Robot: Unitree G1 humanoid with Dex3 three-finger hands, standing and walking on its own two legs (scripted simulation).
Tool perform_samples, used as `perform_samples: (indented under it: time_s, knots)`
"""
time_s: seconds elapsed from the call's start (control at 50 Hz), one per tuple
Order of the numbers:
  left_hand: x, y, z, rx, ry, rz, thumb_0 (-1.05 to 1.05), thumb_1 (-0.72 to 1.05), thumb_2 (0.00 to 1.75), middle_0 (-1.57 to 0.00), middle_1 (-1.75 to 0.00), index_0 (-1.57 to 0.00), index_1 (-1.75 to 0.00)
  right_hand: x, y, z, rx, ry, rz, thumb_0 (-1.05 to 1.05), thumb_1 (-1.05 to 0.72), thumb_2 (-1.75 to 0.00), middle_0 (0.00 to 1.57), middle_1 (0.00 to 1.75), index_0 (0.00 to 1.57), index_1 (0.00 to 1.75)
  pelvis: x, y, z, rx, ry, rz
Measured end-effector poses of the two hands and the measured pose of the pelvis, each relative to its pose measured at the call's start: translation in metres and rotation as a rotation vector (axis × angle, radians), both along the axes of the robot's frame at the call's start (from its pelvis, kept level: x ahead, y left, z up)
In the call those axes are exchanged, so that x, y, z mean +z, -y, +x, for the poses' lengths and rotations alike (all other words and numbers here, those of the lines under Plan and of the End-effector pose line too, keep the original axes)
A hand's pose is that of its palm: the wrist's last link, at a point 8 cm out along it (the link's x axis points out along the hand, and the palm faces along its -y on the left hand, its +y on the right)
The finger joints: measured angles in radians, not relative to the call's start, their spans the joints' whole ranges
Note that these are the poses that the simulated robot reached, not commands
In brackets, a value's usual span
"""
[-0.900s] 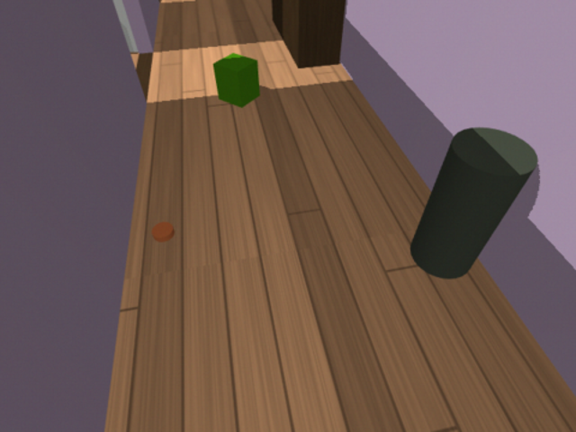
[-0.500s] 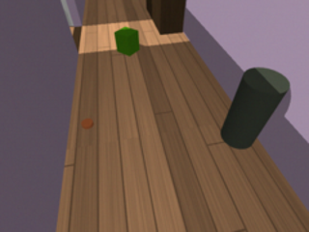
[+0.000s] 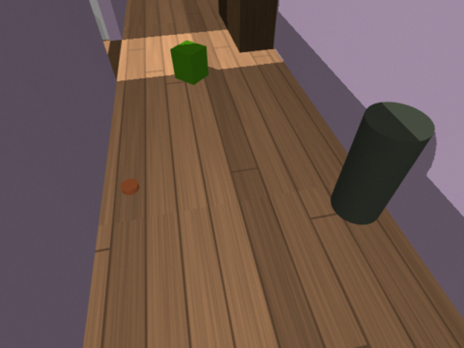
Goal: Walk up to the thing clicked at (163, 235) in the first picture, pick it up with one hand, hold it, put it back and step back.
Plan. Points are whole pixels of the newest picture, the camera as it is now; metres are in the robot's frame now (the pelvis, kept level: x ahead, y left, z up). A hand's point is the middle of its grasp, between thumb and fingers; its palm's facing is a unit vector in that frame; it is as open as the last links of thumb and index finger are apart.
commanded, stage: stand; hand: left
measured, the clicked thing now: (130, 186) +1.09 +0.62 -0.77
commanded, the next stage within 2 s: walk up in 0.22 s
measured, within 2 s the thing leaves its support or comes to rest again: neither
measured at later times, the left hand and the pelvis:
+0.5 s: hand out of the picture +0.06 +0.34 -0.16, palm faces +0.11 -0.92 -0.38, open 7.4 cm; pelvis +0.05 +0.05 -0.02, yaw +8 degrees
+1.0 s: hand (62, 298) +0.27 +0.39 -0.15, palm faces +0.21 -0.89 -0.41, open 7.4 cm; pelvis +0.26 +0.09 -0.03, yaw +15 degrees
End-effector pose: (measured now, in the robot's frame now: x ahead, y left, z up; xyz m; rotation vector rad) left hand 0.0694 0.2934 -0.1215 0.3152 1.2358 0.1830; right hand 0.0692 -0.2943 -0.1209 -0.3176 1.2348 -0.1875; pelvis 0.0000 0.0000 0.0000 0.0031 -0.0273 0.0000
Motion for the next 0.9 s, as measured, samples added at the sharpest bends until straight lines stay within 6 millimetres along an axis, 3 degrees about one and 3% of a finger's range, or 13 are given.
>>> perform_samples:
  time_s: [0.28, 0.38, 0.52, 0.58, 0.62, 0.76, 0.9]
  knots:
    - [0.001, -0.006, 0.002, 0.021, 0.051, -0.006, 0.00, 0.91, 0.90, -0.20, -0.30, -0.20, -0.30, -0.001, 0.003, 0.005, 0.020, 0.003, 0.008, 0.01, -0.91, -0.90, 0.21, 0.29, 0.20, 0.30, -0.004, -0.001, 0.005, 0.027, 0.000, -0.011]
    - [0.007, -0.037, -0.011, 0.087, 0.097, 0.025, 0.00, 0.90, 0.90, -0.20, -0.30, -0.20, -0.30, 0.008, 0.003, 0.029, 0.091, -0.017, -0.014, 0.01, -0.91, -0.90, 0.21, 0.29, 0.20, 0.30, -0.005, -0.015, 0.019, 0.075, -0.004, -0.024]
    - [-0.007, -0.103, -0.017, 0.145, 0.044, 0.058, 0.00, 0.90, 0.90, -0.20, -0.30, -0.20, -0.30, 0.018, -0.021, 0.090, 0.156, 0.028, -0.071, 0.01, -0.91, -0.90, 0.21, 0.29, 0.20, 0.30, -0.020, -0.055, 0.059, 0.140, 0.013, -0.038]
    - [-0.023, -0.129, -0.003, 0.153, 0.017, 0.067, 0.00, 0.90, 0.90, -0.20, -0.30, -0.20, -0.30, 0.012, -0.038, 0.113, 0.155, 0.073, -0.101, 0.01, -0.91, -0.90, 0.21, 0.29, 0.20, 0.30, -0.035, -0.077, 0.078, 0.145, 0.021, -0.002]
    - [-0.024, -0.136, 0.012, 0.150, 0.008, 0.058, 0.00, 0.91, 0.90, -0.20, -0.30, -0.20, -0.30, 0.012, -0.052, 0.121, 0.146, 0.088, -0.091, 0.01, -0.91, -0.90, 0.21, 0.29, 0.20, 0.30, -0.033, -0.086, 0.089, 0.164, 0.021, -0.005]
    - [-0.003, -0.140, 0.080, 0.132, 0.089, 0.012, 0.00, 0.91, 0.90, -0.20, -0.30, -0.20, -0.30, 0.018, -0.088, 0.148, 0.177, 0.041, -0.036, 0.01, -0.91, -0.90, 0.21, 0.30, 0.20, 0.30, -0.014, -0.099, 0.139, 0.196, 0.017, 0.005]
    - [0.012, -0.137, 0.140, 0.147, 0.107, 0.038, 0.00, 0.91, 0.90, -0.20, -0.30, -0.20, -0.30, 0.002, -0.090, 0.212, 0.213, 0.035, 0.007, 0.01, -0.90, -0.90, 0.21, 0.30, 0.21, 0.30, -0.016, -0.098, 0.205, 0.223, 0.012, 0.018]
